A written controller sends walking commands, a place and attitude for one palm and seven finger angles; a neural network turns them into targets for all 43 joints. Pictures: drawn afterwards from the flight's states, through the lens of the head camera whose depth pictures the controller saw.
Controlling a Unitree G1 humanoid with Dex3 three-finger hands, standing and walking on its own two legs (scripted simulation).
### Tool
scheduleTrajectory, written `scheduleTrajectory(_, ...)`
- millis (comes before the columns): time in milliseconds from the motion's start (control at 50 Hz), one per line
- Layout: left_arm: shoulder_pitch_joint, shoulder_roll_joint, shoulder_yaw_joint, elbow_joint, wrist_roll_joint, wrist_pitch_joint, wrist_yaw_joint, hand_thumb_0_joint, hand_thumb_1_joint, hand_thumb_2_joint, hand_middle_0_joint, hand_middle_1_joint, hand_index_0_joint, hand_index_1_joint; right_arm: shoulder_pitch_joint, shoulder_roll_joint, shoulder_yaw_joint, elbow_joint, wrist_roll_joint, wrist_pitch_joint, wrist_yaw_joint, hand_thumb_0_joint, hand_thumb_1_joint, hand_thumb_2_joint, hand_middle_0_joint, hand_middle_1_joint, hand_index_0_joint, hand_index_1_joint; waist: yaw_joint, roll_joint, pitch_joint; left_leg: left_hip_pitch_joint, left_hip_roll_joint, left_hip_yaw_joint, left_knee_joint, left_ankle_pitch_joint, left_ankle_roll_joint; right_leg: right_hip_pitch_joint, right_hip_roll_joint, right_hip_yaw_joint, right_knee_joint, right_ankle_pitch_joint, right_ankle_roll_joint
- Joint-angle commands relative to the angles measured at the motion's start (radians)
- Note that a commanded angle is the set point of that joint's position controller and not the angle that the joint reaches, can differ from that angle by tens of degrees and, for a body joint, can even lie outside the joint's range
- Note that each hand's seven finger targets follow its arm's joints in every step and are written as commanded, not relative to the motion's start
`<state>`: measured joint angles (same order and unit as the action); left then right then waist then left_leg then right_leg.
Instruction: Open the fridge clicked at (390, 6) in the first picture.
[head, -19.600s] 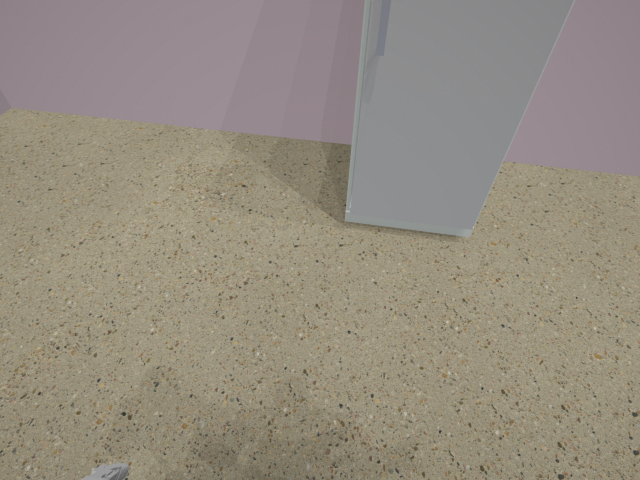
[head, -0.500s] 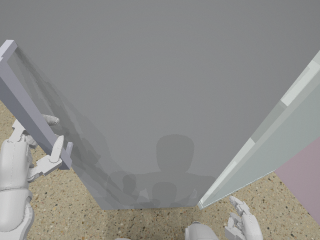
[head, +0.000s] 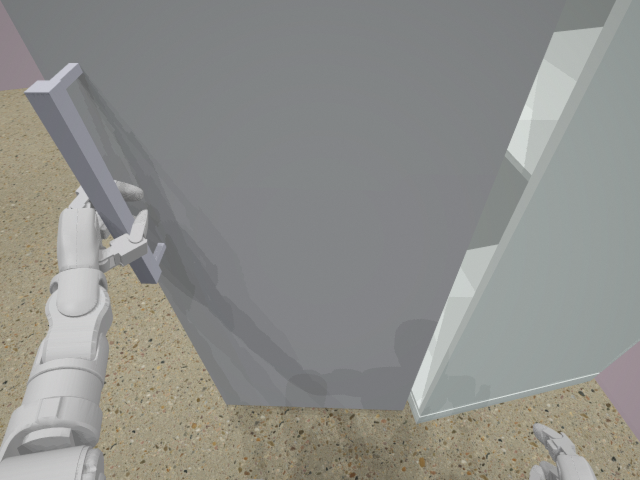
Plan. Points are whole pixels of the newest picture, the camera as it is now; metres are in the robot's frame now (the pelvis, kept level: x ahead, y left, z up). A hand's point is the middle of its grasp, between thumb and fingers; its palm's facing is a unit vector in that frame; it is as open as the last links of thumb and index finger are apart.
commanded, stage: stop walking and hold the door back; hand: left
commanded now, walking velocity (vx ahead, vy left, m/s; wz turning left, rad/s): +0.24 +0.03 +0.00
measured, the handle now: (117, 191) +0.40 +0.28 +0.16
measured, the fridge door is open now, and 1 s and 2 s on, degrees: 75 69 70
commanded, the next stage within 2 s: loosen the grip on the handle in 0.98 s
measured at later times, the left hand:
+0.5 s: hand (150, 201) +0.43 +0.26 +0.12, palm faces +0.30 -0.91 -0.26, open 5.7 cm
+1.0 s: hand (145, 216) +0.41 +0.26 +0.12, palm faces +0.27 -0.93 -0.26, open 6.0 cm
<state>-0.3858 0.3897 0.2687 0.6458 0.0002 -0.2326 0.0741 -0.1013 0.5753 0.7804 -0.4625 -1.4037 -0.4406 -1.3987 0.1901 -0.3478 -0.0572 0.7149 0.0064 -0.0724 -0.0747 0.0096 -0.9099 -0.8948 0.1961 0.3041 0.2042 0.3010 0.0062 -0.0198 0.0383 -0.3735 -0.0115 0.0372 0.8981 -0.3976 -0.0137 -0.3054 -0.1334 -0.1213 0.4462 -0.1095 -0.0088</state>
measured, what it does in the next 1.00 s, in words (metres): steps on the spot: left foot, then right foot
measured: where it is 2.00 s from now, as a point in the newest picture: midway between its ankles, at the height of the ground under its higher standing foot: outside the picture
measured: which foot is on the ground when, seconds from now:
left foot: up 0.00-0.10, down 0.12-0.46, up 0.48-0.68, down 0.70-1.00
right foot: down 0.00-0.12, up 0.14-0.42, down 0.44-1.00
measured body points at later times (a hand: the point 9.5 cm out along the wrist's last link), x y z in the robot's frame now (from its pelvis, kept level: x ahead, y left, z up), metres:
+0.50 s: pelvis -0.04 +0.01 -0.02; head +0.02 +0.01 +0.43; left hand +0.41 +0.31 +0.14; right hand -0.03 -0.24 -0.15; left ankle -0.04 +0.13 -0.72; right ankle -0.02 -0.11 -0.74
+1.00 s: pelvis -0.01 +0.03 -0.01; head +0.04 +0.04 +0.44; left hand +0.39 +0.31 +0.13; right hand +0.11 -0.22 -0.10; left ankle +0.05 +0.13 -0.74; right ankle -0.04 -0.09 -0.74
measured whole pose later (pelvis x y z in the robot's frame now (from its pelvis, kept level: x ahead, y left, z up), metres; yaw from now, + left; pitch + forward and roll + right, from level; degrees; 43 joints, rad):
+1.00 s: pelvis -0.01 +0.03 -0.01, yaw -9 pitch +0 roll -2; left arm -0.38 0.46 0.34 0.43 -0.02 -0.18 0.06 -0.08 0.65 0.73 -0.46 -1.40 -0.36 -1.40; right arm 0.19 -0.20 0.05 0.64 0.01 -0.10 -0.07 0.01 -0.91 -0.89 0.20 0.30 0.21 0.30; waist 0.00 0.00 0.10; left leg -0.35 0.08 0.08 0.59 -0.24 0.01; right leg -0.21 0.01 -0.06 0.48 -0.27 0.01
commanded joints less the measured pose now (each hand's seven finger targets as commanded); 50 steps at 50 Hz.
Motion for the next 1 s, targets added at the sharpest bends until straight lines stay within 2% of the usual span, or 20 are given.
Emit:
scheduleTrajectory(0, -0.554, 0.455, 0.194, -0.106, 0.001, -0.087, 0.06, 0.0, 0.9, 0.9, -0.45, -1.4, -0.45, -1.4, 0.001, -0.058, -0.011, -0.107, 0.007, -0.051, -0.008, 0.0, -0.9, -0.9, 0.2, 0.3, 0.2, 0.3, 0.029, -0.18, -0.26, 0.078, -0.026, 0.09, -0.268, -0.101, 0.038, 0.149, -0.19, 0.301, -0.292, -0.541, -0.087)
scheduleTrajectory(60, -0.64, 0.439, 0.165, -0.062, 0.01, -0.11, 0.036, 0.0, 0.9, 0.9, -0.45, -1.4, -0.45, -1.4, 0.074, -0.068, -0.011, -0.098, 0.006, -0.054, -0.015, 0.0, -0.9, -0.9, 0.2, 0.3, 0.2, 0.3, -0.026, -0.02, -0.298, 0.328, -0.026, 0.102, -0.552, -0.032, 0.075, 0.057, -0.06, 0.187, -0.13, -0.462, -0.026)
scheduleTrajectory(100, -0.786, 0.385, 0.111, -0.104, -0.002, -0.118, 0.018, 0.0, 0.9, 0.9, -0.45, -1.4, -0.45, -1.4, 0.064, -0.112, -0.011, -0.124, 0.015, -0.067, -0.019, 0.0, -0.9, -0.9, 0.2, 0.3, 0.2, 0.3, -0.034, 0.4, -0.184, 0.424, 0.336, -0.403, -0.768, -0.207, 0.194, -0.301, 0.131, -0.016, 0.339, -0.377, 0.046)
scheduleTrajectory(120, -0.84, 0.383, 0.094, -0.096, 0.008, -0.099, 0.025, 0.0, 0.9, 0.9, -0.45, -1.4, -0.45, -1.4, 0.03, -0.072, 0.005, -0.125, 0.02, -0.07, -0.024, 0.0, -0.9, -0.9, 0.2, 0.3, 0.2, 0.3, -0.023, 0.372, -0.174, 0.391, 0.426, -0.544, -0.794, -0.165, 0.245, -0.401, 0.118, 0.087, 0.553, -0.342, 0.025)
scheduleTrajectory(140, -0.806, 0.475, 0.166, 0.012, 0.032, -0.085, 0.033, 0.0, 0.9, 0.9, -0.45, -1.4, -0.45, -1.4, 0.035, -0.082, 0.006, -0.101, 0.029, -0.059, -0.03, 0.0, -0.9, -0.9, 0.2, 0.3, 0.2, 0.3, -0.012, 0.271, -0.164, 0.317, 0.413, -0.508, -0.771, -0.218, 0.239, -0.399, 0.08, 0.158, 0.633, -0.279, 0.018)
scheduleTrajectory(180, -0.798, 0.493, 0.167, 0.082, 0.031, -0.066, 0.019, 0.0, 0.9, 0.9, -0.45, -1.4, -0.45, -1.4, 0.071, -0.087, 0.005, -0.082, 0.037, -0.041, -0.038, 0.0, -0.9, -0.9, 0.2, 0.3, 0.2, 0.3, 0.003, 0.186, -0.17, 0.307, 0.321, -0.332, -0.693, -0.1, 0.219, -0.373, 0.067, 0.122, 0.615, -0.203, 0.03)
scheduleTrajectory(220, -0.819, 0.401, 0.083, 0.1, 0.026, -0.058, -0.004, 0.0, 0.9, 0.9, -0.45, -1.4, -0.45, -1.4, 0.103, -0.079, 0.012, -0.066, 0.035, -0.037, -0.047, 0.0, -0.9, -0.9, 0.2, 0.3, 0.2, 0.3, -0.012, 0.196, -0.189, 0.357, 0.297, -0.241, -0.632, 0.109, 0.204, -0.341, 0.075, 0.08, 0.531, -0.202, 0.036)
scheduleTrajectory(380, -0.696, 0.469, 0.126, 0.099, 0.012, -0.038, -0.024, 0.0, 0.9, 0.9, -0.45, -1.4, -0.45, -1.4, 0.105, -0.088, 0.031, -0.066, 0.027, -0.04, -0.045, 0.0, -0.9, -0.9, 0.2, 0.3, 0.2, 0.3, -0.012, 0.243, -0.26, 0.173, 0.216, -0.054, -0.351, 0.474, 0.101, 0.199, 0.146, -0.006, -0.024, -0.115, 0.017)
scheduleTrajectory(400, -0.662, 0.516, 0.166, 0.102, 0.018, -0.038, -0.016, 0.0, 0.9, 0.9, -0.45, -1.4, -0.45, -1.4, 0.107, -0.084, 0.027, -0.058, 0.029, -0.037, -0.036, 0.0, -0.9, -0.9, 0.2, 0.3, 0.2, 0.3, -0.009, 0.147, -0.309, 0.024, 0.196, -0.027, -0.209, 0.467, 0.075, 0.398, 0.081, 0.081, -0.032, -0.042, -0.023)
scheduleTrajectory(420, -0.639, 0.585, 0.227, 0.104, 0.028, -0.041, -0.005, 0.0, 0.9, 0.9, -0.45, -1.4, -0.45, -1.4, 0.123, -0.065, 0.013, -0.061, 0.033, -0.032, -0.033, 0.0, -0.9, -0.9, 0.2, 0.3, 0.2, 0.3, -0.016, -0.071, -0.364, -0.163, 0.107, 0.052, 0.019, 0.252, 0.034, 0.553, -0.105, 0.313, -0.024, 0.147, -0.111)
scheduleTrajectory(440, -0.6, 0.633, 0.286, 0.121, 0.02, -0.037, -0.004, 0.0, 0.9, 0.9, -0.45, -1.4, -0.45, -1.4, 0.108, -0.064, 0.002, -0.074, 0.036, -0.036, -0.036, 0.0, -0.9, -0.9, 0.2, 0.3, 0.2, 0.3, 0.01, -0.156, -0.339, -0.329, 0.031, 0.002, 0.247, -0.146, 0.01, 0.575, -0.255, 0.479, -0.031, 0.397, -0.22)
scheduleTrajectory(460, -0.575, 0.627, 0.3, 0.151, 0.014, -0.016, -0.003, 0.0, 0.9, 0.9, -0.45, -1.4, -0.45, -1.4, 0.137, -0.07, -0.003, -0.059, 0.044, -0.038, -0.023, 0.0, -0.9, -0.9, 0.2, 0.3, 0.2, 0.3, -0.007, -0.206, -0.36, -0.314, 0.068, -0.097, 0.311, -0.149, 0.008, 0.534, -0.263, 0.448, -0.034, 0.317, -0.212)
scheduleTrajectory(540, -0.605, 0.599, 0.303, 0.102, 0.0, -0.031, -0.003, 0.0, 0.9, 0.9, -0.45, -1.4, -0.45, -1.4, 0.065, -0.065, 0.047, -0.049, 0.03, -0.038, -0.032, 0.0, -0.9, -0.9, 0.2, 0.3, 0.2, 0.3, -0.012, -0.1, -0.223, -0.127, 0.091, -0.04, 0.084, -0.035, 0.01, 0.211, -0.147, 0.218, -0.067, 0.134, -0.141)
scheduleTrajectory(640, -0.486, 0.53, 0.27, -0.066, -0.007, -0.04, -0.003, 0.0, 0.9, 0.9, -0.45, -1.4, -0.45, -1.4, 0.065, -0.076, 0.022, -0.1, 0.016, -0.048, -0.038, 0.0, -0.9, -0.9, 0.2, 0.3, 0.2, 0.3, -0.023, -0.057, -0.24, 0.185, 0.05, 0.03, -0.336, 0.281, -0.01, 0.088, -0.043, 0.131, -0.032, 0.012, -0.071)
scheduleTrajectory(680, -0.439, 0.436, 0.205, -0.2, -0.016, -0.049, -0.007, 0.0, 0.9, 0.9, -0.45, -1.4, -0.45, -1.4, 0.047, -0.094, 0.004, -0.132, 0.025, -0.048, -0.036, 0.0, -0.9, -0.9, 0.2, 0.3, 0.2, 0.3, -0.025, 0.119, -0.239, 0.251, 0.163, -0.108, -0.482, 0.455, 0.031, 0.057, 0.054, 0.099, 0.082, -0.073, -0.012)
scheduleTrajectory(720, -0.373, 0.369, 0.157, -0.29, -0.017, -0.05, -0.012, 0.0, 0.9, 0.9, -0.45, -1.4, -0.45, -1.4, 0.03, -0.07, 0.013, -0.165, 0.012, -0.05, -0.018, 0.0, -0.9, -0.9, 0.2, 0.3, 0.2, 0.3, -0.031, 0.368, -0.256, 0.31, 0.345, -0.369, -0.551, 0.73, 0.131, -0.078, 0.15, 0.08, 0.317, -0.347, 0.024)
scheduleTrajectory(780, -0.374, 0.351, 0.142, -0.445, -0.017, -0.049, -0.001, 0.0, 0.9, 0.9, -0.45, -1.4, -0.45, -1.4, 0.029, -0.052, 0.012, -0.172, 0.006, -0.066, -0.008, 0.0, -0.9, -0.9, 0.2, 0.3, 0.2, 0.3, -0.017, 0.296, -0.286, 0.367, 0.323, -0.268, -0.481, 0.793, 0.151, -0.071, 0.134, 0.104, 0.305, -0.35, 0.018)
scheduleTrajectory(900, -0.288, 0.38, 0.176, -0.45, -0.012, 0.001, 0.013, 0.0, 0.9, 0.9, -0.45, -1.4, -0.45, -1.4, 0.027, -0.06, 0.024, -0.177, 0.009, -0.063, -0.014, 0.0, -0.9, -0.9, 0.2, 0.3, 0.2, 0.3, -0.02, 0.26, -0.341, 0.344, 0.226, -0.104, -0.364, 0.743, 0.068, 0.133, 0.126, 0.073, -0.049, -0.063, 0.018)
scheduleTrajectory(960, -0.364, 0.413, 0.191, -0.371, -0.011, 0.003, 0.024, 0.0, 0.9, 0.9, -0.45, -1.4, -0.45, -1.4, 0.027, -0.047, 0.032, -0.165, 0.014, -0.059, -0.028, 0.0, -0.9, -0.9, 0.2, 0.3, 0.2, 0.3, -0.032, 0.151, -0.363, 0.222, 0.164, -0.042, -0.342, 0.555, 0.017, 0.223, 0.027, 0.146, 0.012, 0.304, -0.006)
scheduleTrajectory(980, -0.364, 0.412, 0.188, -0.327, -0.028, 0.016, 0.023, 0.0, 0.9, 0.9, -0.45, -1.4, -0.45, -1.4, 0.041, -0.053, 0.026, -0.154, 0.024, -0.051, -0.033, 0.0, -0.9, -0.9, 0.2, 0.3, 0.2, 0.3, -0.032, 0.01, -0.362, 0.19, 0.145, -0.029, -0.32, 0.496, 0.007, 0.24, 0.015, 0.175, 0.022, 0.344, -0.012)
